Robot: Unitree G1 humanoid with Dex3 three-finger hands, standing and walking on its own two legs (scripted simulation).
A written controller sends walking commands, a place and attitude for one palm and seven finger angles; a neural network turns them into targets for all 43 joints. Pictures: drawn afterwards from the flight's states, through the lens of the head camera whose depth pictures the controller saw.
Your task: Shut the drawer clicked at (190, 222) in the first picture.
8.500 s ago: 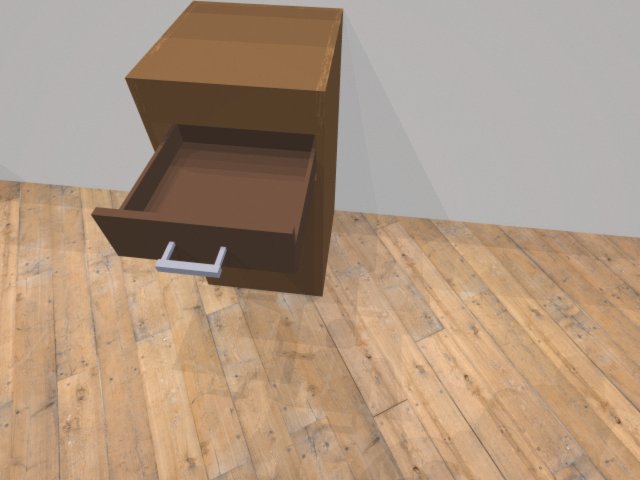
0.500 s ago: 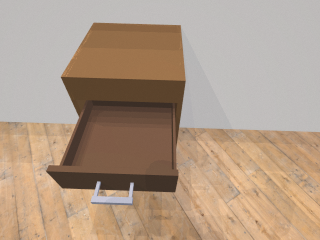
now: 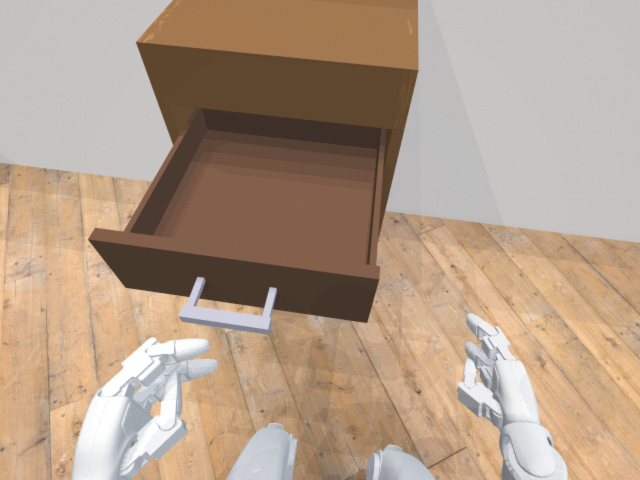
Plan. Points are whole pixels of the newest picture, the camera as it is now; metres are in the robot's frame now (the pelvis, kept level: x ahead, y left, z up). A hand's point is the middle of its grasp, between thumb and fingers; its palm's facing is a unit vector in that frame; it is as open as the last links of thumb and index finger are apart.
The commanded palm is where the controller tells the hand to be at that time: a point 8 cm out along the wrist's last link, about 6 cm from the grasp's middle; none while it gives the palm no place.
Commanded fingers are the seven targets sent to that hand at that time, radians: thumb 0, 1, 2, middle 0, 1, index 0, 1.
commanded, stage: raise the hand and make a fist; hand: left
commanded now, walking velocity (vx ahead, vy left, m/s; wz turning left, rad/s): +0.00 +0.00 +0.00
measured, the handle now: (230, 305) +0.33 +0.17 -0.02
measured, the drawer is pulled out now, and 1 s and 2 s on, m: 0.30 0.30 0.30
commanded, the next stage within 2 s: bring the fist close to the handle in 1.34 s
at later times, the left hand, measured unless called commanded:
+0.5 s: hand (203, 414) +0.18 +0.14 +0.06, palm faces -0.03 -1.00 -0.01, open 3.2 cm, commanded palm +0.14 +0.20 +0.07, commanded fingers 0.00 0.90 0.90 -1.28 -1.47 -1.28 -1.47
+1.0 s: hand (201, 423) +0.17 +0.14 +0.09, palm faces -0.01 -1.00 +0.04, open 3.3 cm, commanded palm +0.12 +0.19 +0.08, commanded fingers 0.00 0.90 0.90 -1.40 -1.60 -1.40 -1.60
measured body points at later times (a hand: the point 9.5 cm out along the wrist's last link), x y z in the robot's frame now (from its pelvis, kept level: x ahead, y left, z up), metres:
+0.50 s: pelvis +0.01 +0.01 +0.01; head +0.07 +0.01 +0.45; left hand +0.17 +0.20 +0.07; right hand +0.18 -0.25 -0.06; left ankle +0.04 +0.12 -0.63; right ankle +0.03 -0.07 -0.63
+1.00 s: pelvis +0.02 +0.03 +0.01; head +0.07 +0.03 +0.45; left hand +0.16 +0.19 +0.09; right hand +0.23 -0.18 -0.05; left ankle +0.04 +0.12 -0.63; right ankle +0.03 -0.07 -0.63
